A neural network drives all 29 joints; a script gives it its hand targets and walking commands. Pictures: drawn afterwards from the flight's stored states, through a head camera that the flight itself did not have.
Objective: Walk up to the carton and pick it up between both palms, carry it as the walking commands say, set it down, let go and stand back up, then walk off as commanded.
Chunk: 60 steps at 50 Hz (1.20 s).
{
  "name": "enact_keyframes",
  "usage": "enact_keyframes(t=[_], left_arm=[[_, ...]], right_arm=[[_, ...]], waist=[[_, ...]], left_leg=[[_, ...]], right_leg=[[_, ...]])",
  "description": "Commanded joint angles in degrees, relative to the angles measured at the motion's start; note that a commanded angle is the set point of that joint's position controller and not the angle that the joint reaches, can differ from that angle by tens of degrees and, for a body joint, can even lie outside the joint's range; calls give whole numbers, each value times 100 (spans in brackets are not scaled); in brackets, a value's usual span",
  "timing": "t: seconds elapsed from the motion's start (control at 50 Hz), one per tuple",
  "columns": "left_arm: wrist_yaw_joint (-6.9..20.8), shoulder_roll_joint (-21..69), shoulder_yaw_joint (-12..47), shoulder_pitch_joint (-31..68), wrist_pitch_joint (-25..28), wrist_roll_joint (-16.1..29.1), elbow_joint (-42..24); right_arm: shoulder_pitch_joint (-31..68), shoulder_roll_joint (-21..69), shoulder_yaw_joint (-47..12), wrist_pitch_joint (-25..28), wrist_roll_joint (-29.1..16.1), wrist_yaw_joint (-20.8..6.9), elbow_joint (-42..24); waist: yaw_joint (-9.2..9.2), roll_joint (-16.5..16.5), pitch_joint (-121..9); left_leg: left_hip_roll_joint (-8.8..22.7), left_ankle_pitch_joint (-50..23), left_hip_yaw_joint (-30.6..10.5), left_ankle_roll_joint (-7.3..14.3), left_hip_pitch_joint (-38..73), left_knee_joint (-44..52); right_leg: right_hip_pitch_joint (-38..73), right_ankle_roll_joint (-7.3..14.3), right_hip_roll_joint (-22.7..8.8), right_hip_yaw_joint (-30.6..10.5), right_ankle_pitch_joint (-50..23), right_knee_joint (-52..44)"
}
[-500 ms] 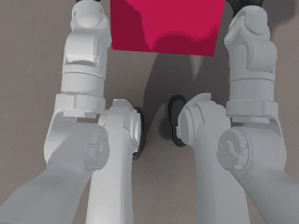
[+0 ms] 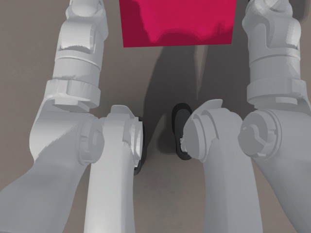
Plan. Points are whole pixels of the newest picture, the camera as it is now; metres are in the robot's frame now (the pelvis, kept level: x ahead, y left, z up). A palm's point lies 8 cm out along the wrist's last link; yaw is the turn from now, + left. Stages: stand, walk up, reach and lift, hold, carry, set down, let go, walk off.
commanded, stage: set down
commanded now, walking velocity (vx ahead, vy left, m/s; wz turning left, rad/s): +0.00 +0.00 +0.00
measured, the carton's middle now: out of the picture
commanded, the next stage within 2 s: none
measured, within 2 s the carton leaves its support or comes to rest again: neither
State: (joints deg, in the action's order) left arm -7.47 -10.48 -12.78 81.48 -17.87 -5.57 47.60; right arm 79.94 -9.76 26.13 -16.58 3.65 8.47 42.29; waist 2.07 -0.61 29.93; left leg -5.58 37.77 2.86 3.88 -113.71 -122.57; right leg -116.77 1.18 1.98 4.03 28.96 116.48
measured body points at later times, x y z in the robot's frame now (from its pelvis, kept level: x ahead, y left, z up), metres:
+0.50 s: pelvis +0.01 +0.00 -0.04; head +0.40 +0.02 +0.18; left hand +0.56 +0.11 -0.26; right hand +0.57 -0.19 -0.21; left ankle +0.10 +0.08 -0.38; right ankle +0.14 -0.10 -0.38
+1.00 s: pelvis +0.02 +0.00 -0.05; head +0.40 +0.02 +0.17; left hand +0.57 +0.11 -0.27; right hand +0.58 -0.19 -0.22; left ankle +0.10 +0.08 -0.38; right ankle +0.14 -0.10 -0.38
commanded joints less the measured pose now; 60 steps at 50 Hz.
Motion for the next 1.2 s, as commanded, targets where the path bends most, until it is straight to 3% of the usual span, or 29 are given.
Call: enact_keyframes(t=[0.0, 0.02, 0.04, 0.08, 0.18, 0.22, 0.28, 0.32, 0.36, 0.38, 0.4, 0.48, 0.5, 0.52, 0.58, 0.62, 0.68, 0.72, 0.74, 0.76, 0.84, 0.86, 0.9, 0.96, 0.98, 1.02, 1.06, 1.16, 1.18], left_arm=[[1622, 4194, 2511, 4383, 599, 1181, -1075], [1611, 4196, 2637, 4587, 649, 1301, -1273], [1587, 4098, 2698, 4656, 680, 1377, -1410], [1552, 4073, 2763, 4669, 728, 1464, -1310], [1560, 3772, 2458, 4376, 819, 1373, -892], [1544, 3549, 2477, 4561, 877, 1370, -1102], [1528, 3462, 2529, 4727, 935, 1461, -1051], [1486, 3397, 2419, 4640, 971, 1419, -889], [1487, 3273, 2403, 4674, 999, 1445, -779], [1476, 3123, 2416, 4889, 1047, 1529, -1038], [1493, 3190, 2431, 4913, 1055, 1498, -1032], [1457, 3165, 2506, 4921, 1091, 1614, -979], [1441, 3225, 2587, 4974, 1123, 1666, -1130], [1455, 3271, 2628, 4984, 1096, 1731, -1065], [1459, 3317, 2613, 4905, 1077, 1743, -972], [1482, 3319, 2553, 4730, 1064, 1640, -896], [1495, 3189, 2521, 4849, 1087, 1595, -1007], [1552, 3360, 2423, 4572, 1021, 1532, -604], [1551, 3309, 2421, 4698, 1042, 1563, -769], [1575, 3327, 2444, 4755, 1038, 1567, -760], [1595, 3248, 2262, 4544, 1020, 1411, -586], [1614, 3363, 2270, 4414, 1007, 1409, -479], [1639, 3242, 2159, 4266, 980, 1295, -302], [1707, 3227, 2112, 4180, 951, 1250, -224], [1722, 3342, 2200, 4236, 954, 1286, -340], [1712, 3296, 2140, 4286, 966, 1216, -389], [1723, 3270, 2076, 3999, 942, 1157, -110], [1781, 3300, 1960, 3739, 916, 967, -34], [1767, 3261, 1987, 3738, 933, 1013, -42]], right_arm=[[3250, 5298, -2615, 28, -920, -1814, 528], [3084, 5259, -2574, 46, -890, -1806, 565], [3455, 5156, -2743, 112, -1053, -1759, 135], [3417, 5011, -2706, 163, -1080, -1722, 310], [3097, 4946, -2472, 199, -1014, -1778, 910], [3135, 4986, -2541, 202, -1084, -1770, 841], [3087, 4857, -2306, 275, -1009, -1772, 1059], [3125, 4881, -2374, 295, -1074, -1792, 1042], [3099, 4756, -2224, 318, -1083, -1799, 1237], [3114, 4805, -2226, 337, -1080, -1784, 1165], [3056, 4783, -2134, 315, -1067, -1791, 1315], [3091, 4785, -2220, 356, -1155, -1766, 1291], [3132, 4858, -2225, 375, -1233, -1770, 1253], [3037, 4836, -2186, 340, -1145, -1781, 1345], [3138, 4824, -2332, 355, -1257, -1791, 1264], [3170, 4852, -2360, 371, -1303, -1810, 1188], [3126, 4881, -2230, 350, -1253, -1837, 1431], [3085, 4765, -2142, 362, -1148, -1862, 1556], [3093, 4814, -2180, 357, -1191, -1859, 1516], [3068, 4811, -2146, 374, -1185, -1862, 1539], [2979, 4836, -2039, 333, -1124, -1928, 1773], [2929, 4751, -2028, 353, -1090, -1926, 1742], [2969, 4869, -2049, 328, -1121, -1962, 1787], [2816, 4730, -1899, 313, -1013, -1987, 1928], [2836, 4747, -1870, 334, -1056, -1983, 1958], [2808, 4735, -1871, 345, -1072, -2012, 1989], [2777, 4696, -1849, 352, -1037, -2025, 2052], [2555, 4649, -1744, 348, -986, -2093, 2173], [2543, 4641, -1806, 369, -999, -2086, 2174]], waist=[[306, 415, -8796], [416, 399, -8914], [309, 364, -9254], [380, 497, -9014], [214, 387, -7895], [138, 301, -8073], [286, 387, -7651], [71, 307, -7489], [128, 426, -7083], [104, 296, -7280], [144, 476, -7169], [147, 339, -7436], [136, 498, -7601], [289, 400, -7569], [200, 398, -7628], [57, 436, -7401], [94, 462, -7132], [122, 503, -6605], [50, 509, -6663], [161, 468, -6682], [-35, 504, -6159], [108, 510, -6117], [-61, 479, -5858], [57, 486, -5588], [68, 649, -5614], [-43, 667, -5474], [39, 688, -5382], [-84, 716, -5016], [3, 576, -4999]], left_leg=[[-193, -2087, -549, -113, 2394, 1074], [-194, -2245, -541, -145, 2429, 975], [-186, -2419, -509, -139, 2474, 876], [-191, -2507, -518, -162, 2416, 809], [-160, -2355, -564, -113, 1843, 738], [-147, -2453, -541, -102, 1838, 650], [-130, -2333, -599, -130, 1834, 612], [-128, -2430, -604, -97, 1733, 528], [-102, -2208, -575, -117, 1500, 514], [-87, -2357, -609, -100, 1527, 459], [-74, -2368, -553, -136, 1488, 431], [-73, -2429, -553, -151, 1483, 328], [-94, -2562, -572, -113, 1706, 286], [-62, -2687, -649, -129, 1769, 221], [-81, -2636, -613, -118, 1701, 177], [-80, -2610, -616, -80, 1669, 193], [-69, -2493, -655, -65, 1641, 194], [-69, -2412, -704, -77, 1424, 213], [-92, -2316, -623, -71, 1384, 156], [-85, -2320, -637, -68, 1314, 160], [-58, -2084, -686, -32, 1144, 220], [-37, -2276, -767, -44, 1313, 175], [-40, -2016, -695, -3, 1121, 196], [-24, -1926, -732, 2, 950, 181], [-19, -1931, -737, -10, 946, 149], [-24, -1989, -702, -18, 943, 141], [-14, -1937, -750, -2, 1057, 170], [-23, -1983, -745, 19, 806, 133], [7, -2105, -835, 42, 831, 105]], right_leg=[[3341, 18, 470, -448, -1920, -329], [3401, 39, 477, -430, -2091, -275], [3704, 45, 462, -505, -2317, -222], [3703, 64, 461, -543, -2447, -181], [3348, 57, 436, -562, -2325, -9], [3516, 61, 422, -597, -2501, 55], [3212, 78, 430, -535, -2332, 130], [3231, 90, 414, -624, -2445, 219], [3184, 94, 382, -617, -2374, 318], [3188, 107, 399, -624, -2478, 350], [3189, 125, 416, -672, -2542, 321], [3395, 115, 383, -595, -2727, 528], [3336, 126, 407, -626, -2734, 540], [3238, 137, 355, -588, -2764, 548], [3293, 121, 365, -588, -2798, 649], [3154, 134, 381, -650, -2660, 582], [2832, 126, 385, -585, -2474, 636], [2645, 140, 364, -611, -2347, 645], [2693, 155, 377, -683, -2286, 621], [2750, 155, 390, -645, -2383, 632], [2386, 170, 374, -668, -2028, 642], [2281, 160, 359, -641, -2098, 697], [2195, 159, 370, -684, -1897, 658], [2092, 171, 368, -682, -1852, 694], [2072, 219, 371, -722, -1861, 706], [1934, 227, 373, -743, -1833, 684], [1851, 210, 351, -699, -1742, 693], [1677, 226, 383, -789, -1780, 705], [1595, 215, 338, -746, -1807, 763]])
